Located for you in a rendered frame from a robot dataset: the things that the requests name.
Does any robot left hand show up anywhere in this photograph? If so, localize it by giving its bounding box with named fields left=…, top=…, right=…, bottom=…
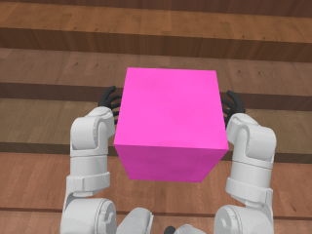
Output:
left=97, top=86, right=123, bottom=125

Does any robot left forearm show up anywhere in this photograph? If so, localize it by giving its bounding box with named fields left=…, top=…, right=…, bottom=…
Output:
left=59, top=106, right=116, bottom=234

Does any robot left thigh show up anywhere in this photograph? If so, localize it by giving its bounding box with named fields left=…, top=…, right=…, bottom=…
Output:
left=116, top=207, right=154, bottom=234

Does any robot right forearm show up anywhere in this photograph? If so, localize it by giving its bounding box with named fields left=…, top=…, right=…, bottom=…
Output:
left=225, top=113, right=277, bottom=234

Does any robot right hand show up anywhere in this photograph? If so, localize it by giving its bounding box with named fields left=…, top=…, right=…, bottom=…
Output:
left=220, top=90, right=246, bottom=131

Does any robot right shin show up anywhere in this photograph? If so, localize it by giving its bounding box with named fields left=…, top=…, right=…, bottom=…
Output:
left=174, top=224, right=193, bottom=234

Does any robot right upper arm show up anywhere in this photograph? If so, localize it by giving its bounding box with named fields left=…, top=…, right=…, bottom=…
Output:
left=214, top=205, right=274, bottom=234

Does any carton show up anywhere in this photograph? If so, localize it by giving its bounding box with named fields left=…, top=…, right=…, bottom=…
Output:
left=113, top=67, right=229, bottom=183

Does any robot left upper arm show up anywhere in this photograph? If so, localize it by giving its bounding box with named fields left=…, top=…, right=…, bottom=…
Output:
left=60, top=198, right=117, bottom=234

